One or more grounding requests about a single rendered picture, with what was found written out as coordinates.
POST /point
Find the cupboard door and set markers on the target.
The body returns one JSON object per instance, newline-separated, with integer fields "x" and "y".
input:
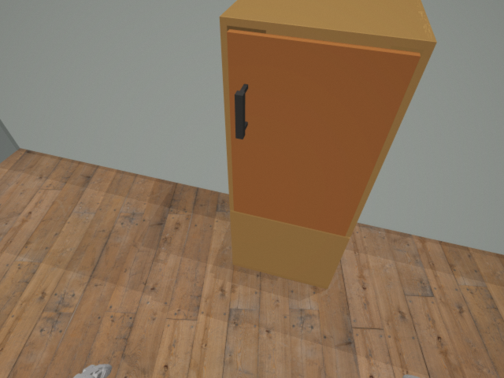
{"x": 318, "y": 115}

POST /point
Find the handle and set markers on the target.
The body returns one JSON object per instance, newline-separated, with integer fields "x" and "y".
{"x": 240, "y": 123}

